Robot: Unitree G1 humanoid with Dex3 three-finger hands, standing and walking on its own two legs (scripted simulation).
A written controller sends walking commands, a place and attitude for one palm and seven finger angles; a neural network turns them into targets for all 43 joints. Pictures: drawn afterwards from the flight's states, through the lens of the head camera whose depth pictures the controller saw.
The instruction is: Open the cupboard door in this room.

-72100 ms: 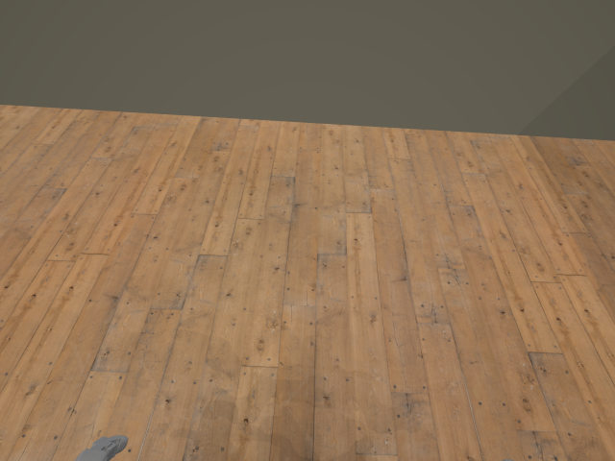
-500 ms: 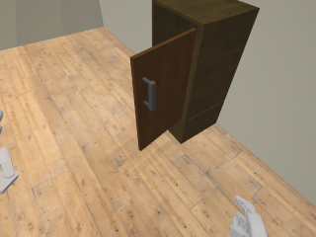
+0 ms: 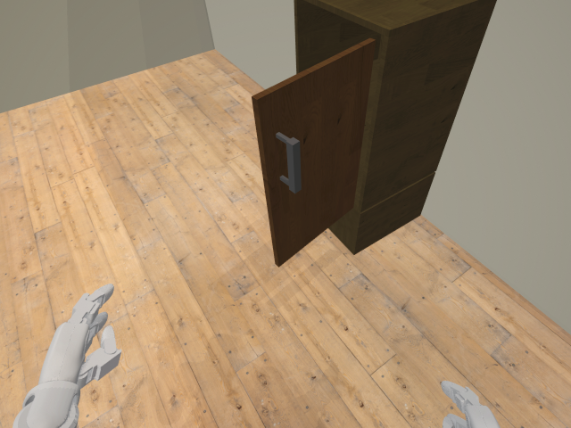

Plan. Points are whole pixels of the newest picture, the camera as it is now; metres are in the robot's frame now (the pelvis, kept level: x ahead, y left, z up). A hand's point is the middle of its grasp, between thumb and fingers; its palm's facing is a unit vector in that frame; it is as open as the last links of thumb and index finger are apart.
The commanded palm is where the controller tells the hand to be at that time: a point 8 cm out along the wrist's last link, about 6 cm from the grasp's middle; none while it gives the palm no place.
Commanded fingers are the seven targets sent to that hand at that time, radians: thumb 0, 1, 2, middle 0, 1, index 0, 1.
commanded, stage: let the arm hang, fingers relaxed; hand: left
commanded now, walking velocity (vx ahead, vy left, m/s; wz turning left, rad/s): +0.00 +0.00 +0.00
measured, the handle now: (288, 163) +0.67 +0.04 -0.04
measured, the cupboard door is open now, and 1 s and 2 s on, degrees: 100 100 100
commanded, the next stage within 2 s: look to check the result in 0.98 s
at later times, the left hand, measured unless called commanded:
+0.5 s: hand out of the picture -0.03 +0.18 -0.16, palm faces +0.04 -0.97 -0.26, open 7.3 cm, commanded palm none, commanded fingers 0.00 0.90 0.90 -0.20 -0.30 -0.20 -0.30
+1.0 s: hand out of the picture +0.03 +0.15 -0.17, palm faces +0.05 -0.98 -0.19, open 7.3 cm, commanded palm none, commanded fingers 0.00 0.90 0.90 -0.20 -0.30 -0.20 -0.30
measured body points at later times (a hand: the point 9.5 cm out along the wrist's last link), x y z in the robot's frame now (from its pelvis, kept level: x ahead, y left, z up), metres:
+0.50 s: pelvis +0.00 -0.02 +0.00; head +0.02 -0.03 +0.45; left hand -0.03 +0.23 -0.14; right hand +0.00 -0.24 -0.16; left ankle +0.05 +0.10 -0.73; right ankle +0.03 -0.11 -0.73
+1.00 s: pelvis +0.03 -0.02 +0.01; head +0.04 -0.03 +0.46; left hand +0.03 +0.20 -0.15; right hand +0.02 -0.23 -0.16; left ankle +0.05 +0.10 -0.73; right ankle +0.03 -0.11 -0.73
